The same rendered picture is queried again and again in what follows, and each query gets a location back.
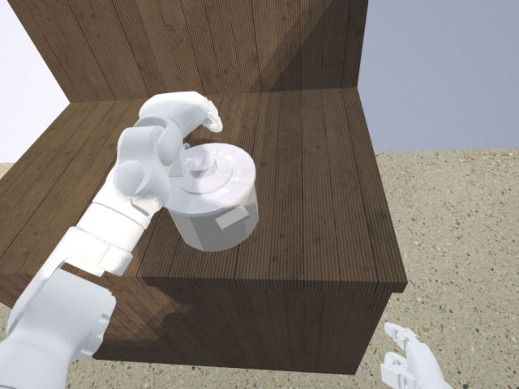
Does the right robot hand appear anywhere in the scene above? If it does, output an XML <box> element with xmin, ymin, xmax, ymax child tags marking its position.
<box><xmin>380</xmin><ymin>323</ymin><xmax>444</xmax><ymax>389</ymax></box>

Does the knob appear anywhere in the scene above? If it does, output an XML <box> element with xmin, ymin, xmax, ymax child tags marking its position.
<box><xmin>189</xmin><ymin>152</ymin><xmax>217</xmax><ymax>179</ymax></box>

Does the lid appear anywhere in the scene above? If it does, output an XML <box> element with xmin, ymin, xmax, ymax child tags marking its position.
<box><xmin>164</xmin><ymin>143</ymin><xmax>255</xmax><ymax>217</ymax></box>

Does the left robot hand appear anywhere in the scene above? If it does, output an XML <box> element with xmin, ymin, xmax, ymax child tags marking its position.
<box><xmin>139</xmin><ymin>92</ymin><xmax>223</xmax><ymax>177</ymax></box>

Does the robot left forearm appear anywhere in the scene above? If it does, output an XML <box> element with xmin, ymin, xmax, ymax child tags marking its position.
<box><xmin>6</xmin><ymin>114</ymin><xmax>182</xmax><ymax>337</ymax></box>

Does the left robot upper arm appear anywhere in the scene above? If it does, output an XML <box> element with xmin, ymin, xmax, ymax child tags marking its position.
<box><xmin>0</xmin><ymin>268</ymin><xmax>116</xmax><ymax>389</ymax></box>

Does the table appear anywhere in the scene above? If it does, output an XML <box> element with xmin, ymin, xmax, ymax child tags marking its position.
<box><xmin>0</xmin><ymin>0</ymin><xmax>408</xmax><ymax>375</ymax></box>

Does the pot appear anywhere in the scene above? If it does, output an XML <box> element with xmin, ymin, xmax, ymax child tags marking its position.
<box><xmin>169</xmin><ymin>183</ymin><xmax>259</xmax><ymax>252</ymax></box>

